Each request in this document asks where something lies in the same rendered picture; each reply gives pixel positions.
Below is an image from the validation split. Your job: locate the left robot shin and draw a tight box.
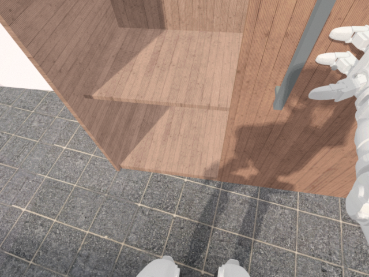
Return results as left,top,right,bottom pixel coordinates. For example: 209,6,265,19
162,256,175,264

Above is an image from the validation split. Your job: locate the handle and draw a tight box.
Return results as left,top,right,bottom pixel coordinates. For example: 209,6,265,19
273,0,336,110

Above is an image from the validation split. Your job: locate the wardrobe door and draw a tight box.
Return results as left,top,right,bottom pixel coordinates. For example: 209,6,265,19
217,0,369,198

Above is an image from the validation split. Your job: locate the robot right hand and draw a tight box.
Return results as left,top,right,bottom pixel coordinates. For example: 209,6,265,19
308,25,369,102

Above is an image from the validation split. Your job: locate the robot right forearm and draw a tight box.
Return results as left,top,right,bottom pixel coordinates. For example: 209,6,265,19
354,87,369,179

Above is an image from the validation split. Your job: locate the robot right upper arm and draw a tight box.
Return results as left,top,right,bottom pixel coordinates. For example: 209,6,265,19
345,171,369,245

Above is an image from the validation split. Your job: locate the robot left thigh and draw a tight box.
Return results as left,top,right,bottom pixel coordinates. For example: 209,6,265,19
136,259,180,277

